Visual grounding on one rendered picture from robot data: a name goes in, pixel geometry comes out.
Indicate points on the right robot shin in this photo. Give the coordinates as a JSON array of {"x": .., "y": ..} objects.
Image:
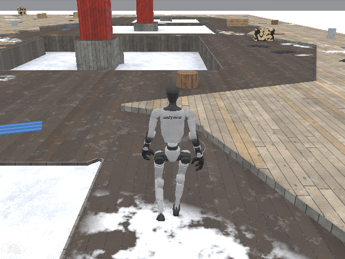
[{"x": 179, "y": 192}]

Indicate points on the robot left hand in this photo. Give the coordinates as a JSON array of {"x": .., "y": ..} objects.
[{"x": 148, "y": 152}]

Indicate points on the left robot forearm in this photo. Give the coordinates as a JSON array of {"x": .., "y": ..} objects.
[{"x": 147, "y": 142}]

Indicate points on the right robot forearm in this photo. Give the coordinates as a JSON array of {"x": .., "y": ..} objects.
[{"x": 197, "y": 146}]

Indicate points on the robot right hand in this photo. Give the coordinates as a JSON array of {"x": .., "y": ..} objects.
[{"x": 200, "y": 163}]

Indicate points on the left robot foot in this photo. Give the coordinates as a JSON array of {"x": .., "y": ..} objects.
[{"x": 160, "y": 217}]

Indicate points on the right robot upper arm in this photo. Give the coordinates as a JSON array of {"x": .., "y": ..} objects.
[{"x": 191, "y": 123}]

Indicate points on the left robot upper arm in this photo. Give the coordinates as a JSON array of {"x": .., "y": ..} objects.
[{"x": 153, "y": 121}]

